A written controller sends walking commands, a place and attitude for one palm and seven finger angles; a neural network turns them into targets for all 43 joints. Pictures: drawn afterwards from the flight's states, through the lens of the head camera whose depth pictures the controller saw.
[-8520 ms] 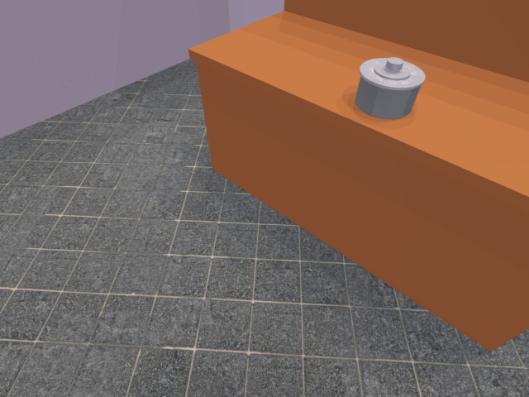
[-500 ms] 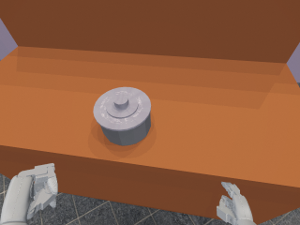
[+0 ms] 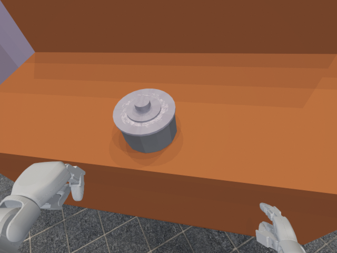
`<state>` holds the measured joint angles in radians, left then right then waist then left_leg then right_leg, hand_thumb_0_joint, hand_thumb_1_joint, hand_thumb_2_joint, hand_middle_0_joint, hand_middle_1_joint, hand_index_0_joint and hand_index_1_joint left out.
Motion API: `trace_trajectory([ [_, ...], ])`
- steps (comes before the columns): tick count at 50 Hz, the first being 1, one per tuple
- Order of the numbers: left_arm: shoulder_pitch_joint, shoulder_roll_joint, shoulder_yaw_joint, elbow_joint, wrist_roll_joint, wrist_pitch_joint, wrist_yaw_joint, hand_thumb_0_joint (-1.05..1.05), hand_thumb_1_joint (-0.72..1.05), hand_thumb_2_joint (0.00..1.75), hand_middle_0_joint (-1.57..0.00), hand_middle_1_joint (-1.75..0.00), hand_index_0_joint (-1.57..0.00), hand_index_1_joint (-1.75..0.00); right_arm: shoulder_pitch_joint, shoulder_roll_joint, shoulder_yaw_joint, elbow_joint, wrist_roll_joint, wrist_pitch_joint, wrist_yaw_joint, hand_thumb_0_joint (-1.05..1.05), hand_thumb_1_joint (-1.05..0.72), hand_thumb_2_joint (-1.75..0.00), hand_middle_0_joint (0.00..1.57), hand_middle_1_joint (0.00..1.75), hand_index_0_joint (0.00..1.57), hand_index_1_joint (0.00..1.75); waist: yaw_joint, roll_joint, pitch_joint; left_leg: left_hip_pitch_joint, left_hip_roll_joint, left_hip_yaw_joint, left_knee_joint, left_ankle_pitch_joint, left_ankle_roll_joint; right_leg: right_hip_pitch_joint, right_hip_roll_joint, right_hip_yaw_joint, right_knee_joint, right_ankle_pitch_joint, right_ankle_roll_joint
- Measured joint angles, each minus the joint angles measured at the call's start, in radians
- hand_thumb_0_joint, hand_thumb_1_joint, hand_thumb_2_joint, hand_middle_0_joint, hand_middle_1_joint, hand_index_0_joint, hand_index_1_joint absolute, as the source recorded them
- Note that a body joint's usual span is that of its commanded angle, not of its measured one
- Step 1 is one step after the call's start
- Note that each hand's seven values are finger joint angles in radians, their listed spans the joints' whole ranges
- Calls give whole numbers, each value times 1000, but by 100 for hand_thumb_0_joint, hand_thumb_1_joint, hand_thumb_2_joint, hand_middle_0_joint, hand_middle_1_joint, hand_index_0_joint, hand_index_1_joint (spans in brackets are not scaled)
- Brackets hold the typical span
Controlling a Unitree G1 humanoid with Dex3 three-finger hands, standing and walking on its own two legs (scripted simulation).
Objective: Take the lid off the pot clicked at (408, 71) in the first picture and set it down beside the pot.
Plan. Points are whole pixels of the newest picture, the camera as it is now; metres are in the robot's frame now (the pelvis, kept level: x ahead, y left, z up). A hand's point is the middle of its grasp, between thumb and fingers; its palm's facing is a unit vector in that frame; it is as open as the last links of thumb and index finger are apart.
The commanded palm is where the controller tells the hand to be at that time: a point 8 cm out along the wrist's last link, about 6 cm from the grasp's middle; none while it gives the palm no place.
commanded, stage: reach forward and open the fingers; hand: left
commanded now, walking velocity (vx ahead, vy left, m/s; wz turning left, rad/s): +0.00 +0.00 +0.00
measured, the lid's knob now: (142, 103) +0.50 +0.15 +0.06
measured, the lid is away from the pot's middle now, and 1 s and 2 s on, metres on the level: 0.00 0.00 0.00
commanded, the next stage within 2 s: move the open hand above the knob in 0.68 s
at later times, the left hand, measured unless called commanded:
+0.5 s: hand (58, 165) +0.25 +0.27 +0.11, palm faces -0.18 -0.11 -0.98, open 9.2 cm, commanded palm +0.24 +0.26 +0.18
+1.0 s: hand (67, 140) +0.30 +0.26 +0.14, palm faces -0.22 -0.06 -0.97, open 10.1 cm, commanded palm +0.29 +0.24 +0.19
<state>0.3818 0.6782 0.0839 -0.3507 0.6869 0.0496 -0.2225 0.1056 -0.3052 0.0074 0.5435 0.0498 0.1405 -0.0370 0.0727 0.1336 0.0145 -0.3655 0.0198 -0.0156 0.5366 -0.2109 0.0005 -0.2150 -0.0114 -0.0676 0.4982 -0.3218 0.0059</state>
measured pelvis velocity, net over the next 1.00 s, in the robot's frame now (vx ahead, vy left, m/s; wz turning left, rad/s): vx -0.02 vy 0.01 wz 0.00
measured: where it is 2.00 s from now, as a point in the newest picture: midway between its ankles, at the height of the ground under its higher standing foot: outside the picture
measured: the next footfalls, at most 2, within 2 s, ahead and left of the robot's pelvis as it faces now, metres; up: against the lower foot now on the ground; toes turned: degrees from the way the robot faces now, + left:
none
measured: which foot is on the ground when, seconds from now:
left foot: down 0.00-1.00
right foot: down 0.00-1.00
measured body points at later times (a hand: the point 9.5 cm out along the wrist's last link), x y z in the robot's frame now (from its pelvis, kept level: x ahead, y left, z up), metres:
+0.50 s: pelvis -0.02 +0.03 +0.01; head +0.02 -0.01 +0.45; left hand +0.26 +0.27 +0.17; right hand +0.20 -0.18 -0.10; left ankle +0.04 +0.12 -0.73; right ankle -0.04 -0.12 -0.73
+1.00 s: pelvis -0.02 +0.01 +0.01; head +0.02 -0.02 +0.45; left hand +0.31 +0.26 +0.19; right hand +0.20 -0.20 -0.10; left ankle +0.04 +0.12 -0.73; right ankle -0.04 -0.12 -0.73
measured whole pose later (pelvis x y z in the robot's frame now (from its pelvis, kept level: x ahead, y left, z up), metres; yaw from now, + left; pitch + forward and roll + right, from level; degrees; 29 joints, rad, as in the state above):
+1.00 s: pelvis -0.02 +0.01 +0.01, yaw +0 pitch +0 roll -1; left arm -0.25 0.67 -0.03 -0.06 0.75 0.09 -0.39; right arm 0.04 -0.29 0.03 0.59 0.05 0.12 0.03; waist 0.07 0.11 0.07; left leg -0.30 0.00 -0.01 0.41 -0.12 0.02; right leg -0.16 -0.02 -0.06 0.38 -0.23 0.02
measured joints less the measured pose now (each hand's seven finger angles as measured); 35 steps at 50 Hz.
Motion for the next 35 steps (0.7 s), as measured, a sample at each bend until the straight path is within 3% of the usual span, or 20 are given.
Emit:
trace_trajectory([
  [6, -105, 49, 40, 28, -3, -118, -37, 0, 36, 107, -107, -85, -107, -85, -13, 17, 9, 6, -5, -23, -4, 1, -90, -90, 20, 30, 19, 30, -6, -14, 34, 29, -1, 1, -32, 25, 4, 32, 0, 1, -41, 31, 3],
  [9, -157, 22, 48, 80, -8, -100, -36, 0, 28, 109, -103, -74, -104, -74, -16, 24, 3, 3, -1, -14, 19, 1, -90, -90, 20, 30, 19, 30, -5, -19, 43, 36, -2, 9, -51, 39, 8, 35, -2, 8, -59, 48, 7],
  [13, -206, -29, -12, 56, 17, -79, -38, 0, 18, 112, -99, -59, -99, -60, -14, 23, -2, 6, -3, -25, 35, 1, -90, -90, 20, 30, 20, 30, 2, -19, 52, 39, -11, 16, -69, 54, 18, 37, -11, 14, -76, 65, 16],
  [18, -284, 23, -52, 81, 71, -110, -27, 0, 4, 116, -93, -41, -93, -42, -36, 38, 13, 35, -8, -13, 40, 1, -90, -90, 20, 30, 20, 30, 8, -31, 59, 47, -17, 24, -84, 67, 25, 39, -17, 21, -83, 75, 20],
  [21, -343, 20, -32, 137, 57, -64, -25, 0, -5, 120, -90, -31, -90, -32, -45, 46, 18, 37, -3, -7, 54, 1, -90, -90, 20, 30, 20, 30, 9, -32, 61, 50, -17, 27, -94, 75, 26, 40, -18, 24, -91, 83, 20],
  [24, -351, -24, -31, 128, 34, -15, -35, 0, -12, 123, -87, -22, -87, -23, -42, 46, 17, 26, -2, -15, 71, 1, -90, -90, 20, 30, 20, 30, 6, -27, 53, 49, -23, 29, -106, 82, 30, 38, -24, 25, -99, 89, 25],
  [26, -346, -45, -58, 108, 48, -2, -53, 0, -16, 125, -85, -18, -85, -19, -46, 44, 19, 25, -2, -18, 75, 1, -90, -90, 20, 30, 20, 30, 5, -24, 50, 49, -25, 30, -109, 84, 33, 37, -26, 26, -101, 91, 26],
  [31, -425, 21, -109, 155, 96, -44, -87, 0, -22, 129, -84, -12, -84, -12, -68, 43, 36, 45, -8, -17, 54, 1, -90, -90, 20, 30, 20, 30, 10, -33, 62, 54, -24, 25, -105, 85, 31, 44, -24, 21, -97, 88, 23],
  [35, -482, 27, -54, 194, 51, -32, -88, 0, -24, 131, -83, -9, -84, -10, -66, 43, 33, 39, -6, -20, 56, 1, -90, -90, 20, 30, 20, 30, 10, -35, 58, 58, -21, 20, -114, 89, 27, 50, -20, 16, -109, 94, 20],
])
